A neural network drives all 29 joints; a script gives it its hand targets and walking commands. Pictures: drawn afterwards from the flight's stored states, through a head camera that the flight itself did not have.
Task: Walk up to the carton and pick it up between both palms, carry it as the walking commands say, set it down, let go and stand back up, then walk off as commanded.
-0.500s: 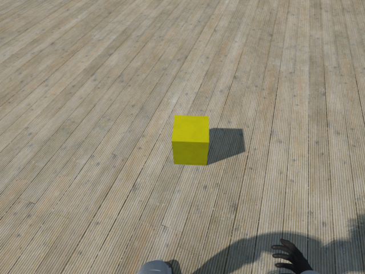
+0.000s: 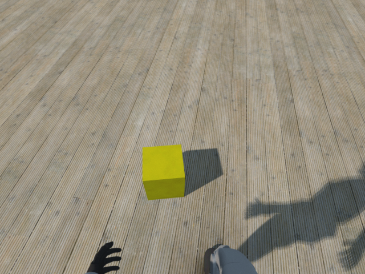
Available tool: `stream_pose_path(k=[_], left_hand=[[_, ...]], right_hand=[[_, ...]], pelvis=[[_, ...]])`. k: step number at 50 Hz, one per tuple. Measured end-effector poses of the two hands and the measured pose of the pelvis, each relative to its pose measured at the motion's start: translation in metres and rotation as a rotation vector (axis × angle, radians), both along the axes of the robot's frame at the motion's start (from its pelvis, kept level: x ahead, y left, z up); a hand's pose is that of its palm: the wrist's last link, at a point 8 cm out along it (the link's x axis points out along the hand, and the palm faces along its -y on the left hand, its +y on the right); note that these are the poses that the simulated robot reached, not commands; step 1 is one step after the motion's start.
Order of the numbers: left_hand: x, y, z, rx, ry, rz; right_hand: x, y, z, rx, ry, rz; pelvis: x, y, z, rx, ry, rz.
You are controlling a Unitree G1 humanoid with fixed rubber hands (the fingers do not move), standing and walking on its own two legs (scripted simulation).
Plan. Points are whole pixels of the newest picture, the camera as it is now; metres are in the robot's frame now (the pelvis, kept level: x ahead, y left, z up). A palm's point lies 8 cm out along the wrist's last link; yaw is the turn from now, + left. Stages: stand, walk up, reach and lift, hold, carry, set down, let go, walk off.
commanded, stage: walk up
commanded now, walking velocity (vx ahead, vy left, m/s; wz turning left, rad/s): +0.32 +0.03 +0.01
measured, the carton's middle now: (164, 173) +0.68 +0.06 -0.65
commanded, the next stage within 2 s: stand in 1.88 s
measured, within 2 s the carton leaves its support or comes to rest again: neither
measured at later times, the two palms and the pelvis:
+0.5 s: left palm out of the picture +0.08 +0.25 -0.12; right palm (273, 235) +0.20 -0.23 -0.13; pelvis +0.13 +0.01 +0.01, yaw +1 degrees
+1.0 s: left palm out of the picture +0.16 +0.27 -0.13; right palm (259, 248) +0.18 -0.18 -0.14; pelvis +0.16 +0.04 +0.01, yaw +1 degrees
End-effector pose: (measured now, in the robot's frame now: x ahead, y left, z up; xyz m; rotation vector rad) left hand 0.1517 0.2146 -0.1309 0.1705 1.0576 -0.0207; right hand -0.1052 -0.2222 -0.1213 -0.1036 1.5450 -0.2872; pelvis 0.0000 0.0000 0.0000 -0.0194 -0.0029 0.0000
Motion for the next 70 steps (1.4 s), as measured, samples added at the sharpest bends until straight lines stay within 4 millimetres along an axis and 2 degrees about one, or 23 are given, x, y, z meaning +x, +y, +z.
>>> stream_pose_path(k=[3,5,7,11,15,18,22,28,31,35,39,42,47,51,56,60,63,66,70], left_hand=[[0.042,-0.013,-0.006,0.046,-0.055,0.013],[0.047,-0.015,-0.005,0.08,-0.044,0.036],[0.034,-0.008,0.0,0.115,0.003,0.082],[-0.011,0.008,0.015,0.181,0.128,0.167],[-0.051,0.018,0.024,0.207,0.231,0.223],[-0.07,0.022,0.026,0.207,0.287,0.255],[-0.079,0.029,0.023,0.179,0.337,0.276],[-0.062,0.046,-0.008,0.094,0.375,0.289],[-0.046,0.054,-0.018,0.068,0.381,0.272],[-0.021,0.058,-0.02,0.05,0.369,0.231],[0.0,0.061,-0.018,0.06,0.328,0.207],[0.009,0.061,-0.018,0.079,0.295,0.203],[0.009,0.055,-0.007,0.087,0.28,0.208],[0.0,0.064,-0.003,0.101,0.283,0.22],[-0.025,0.085,-0.003,0.119,0.35,0.26],[-0.026,0.104,-0.013,0.108,0.394,0.258],[-0.004,0.114,-0.018,0.1,0.404,0.216],[0.04,0.116,-0.016,0.077,0.347,0.182],[0.102,0.11,-0.012,0.048,0.259,0.142]], right_hand=[[0.025,-0.013,-0.025,0.035,0.047,0.0],[0.055,-0.022,-0.035,0.047,0.032,0.012],[0.092,-0.032,-0.038,0.052,-0.015,0.033],[0.162,-0.043,-0.037,0.074,-0.101,0.099],[0.212,-0.044,-0.033,0.092,-0.153,0.151],[0.243,-0.038,-0.028,0.097,-0.184,0.18],[0.279,-0.022,-0.02,0.093,-0.235,0.207],[0.328,0.01,-0.012,0.017,-0.335,0.239],[0.334,0.026,-0.004,-0.008,-0.341,0.233],[0.33,0.035,0.003,-0.029,-0.323,0.209],[0.32,0.038,-0.002,-0.027,-0.297,0.178],[0.311,0.038,-0.011,-0.007,-0.275,0.158],[0.292,0.042,-0.019,0.037,-0.232,0.131],[0.28,0.037,-0.019,0.047,-0.198,0.118],[0.296,0.033,-0.01,0.012,-0.208,0.161],[0.318,0.043,-0.01,-0.024,-0.246,0.18],[0.316,0.053,-0.008,-0.045,-0.241,0.158],[0.303,0.058,0.003,-0.054,-0.195,0.12],[0.295,0.063,0.012,-0.05,-0.148,0.088]], pelvis=[[0.034,-0.017,-0.018,0.027,0.01,0.0],[0.048,-0.024,-0.021,0.021,0.014,0.005],[0.059,-0.027,-0.015,0.03,0.011,0.019],[0.078,-0.03,-0.002,0.056,-0.002,0.024],[0.094,-0.027,0.006,0.073,-0.007,0.02],[0.105,-0.021,0.009,0.075,-0.007,0.018],[0.12,-0.007,0.012,0.069,-0.002,0.018],[0.145,0.026,0.0,-0.002,-0.008,0.015],[0.15,0.036,0.001,0.005,-0.012,0.021],[0.153,0.044,0.005,0.002,-0.008,0.018],[0.153,0.047,0.005,0.012,-0.008,0.013],[0.153,0.045,0.001,0.033,-0.01,0.008],[0.154,0.044,0.005,0.02,-0.024,0.013],[0.16,0.043,0.005,0.022,-0.008,0.016],[0.173,0.054,0.006,0.021,-0.003,0.019],[0.188,0.073,-0.003,0.008,-0.005,0.017],[0.198,0.081,-0.004,0.008,-0.008,0.003],[0.212,0.082,0.004,-0.005,-0.006,0.0],[0.23,0.08,0.01,-0.019,0.003,0.0]])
